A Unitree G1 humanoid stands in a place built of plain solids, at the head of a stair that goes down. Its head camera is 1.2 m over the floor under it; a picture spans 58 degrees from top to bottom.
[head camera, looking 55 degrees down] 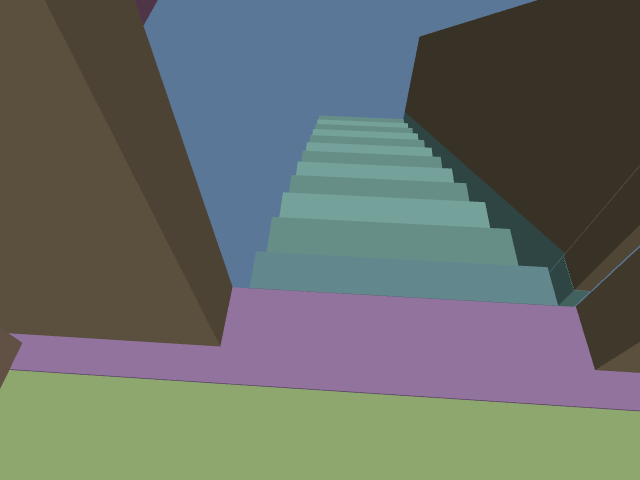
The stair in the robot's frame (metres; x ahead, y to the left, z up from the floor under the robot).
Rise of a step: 0.18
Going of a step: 0.29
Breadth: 0.96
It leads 4 degrees to the right of straight ahead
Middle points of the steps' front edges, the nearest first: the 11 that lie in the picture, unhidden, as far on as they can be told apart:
0.77 -0.26 0.00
1.06 -0.28 -0.18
1.35 -0.30 -0.37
1.63 -0.32 -0.55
1.92 -0.34 -0.73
2.21 -0.36 -0.92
2.50 -0.38 -1.10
2.79 -0.39 -1.28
3.08 -0.41 -1.47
3.37 -0.43 -1.65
3.66 -0.45 -1.83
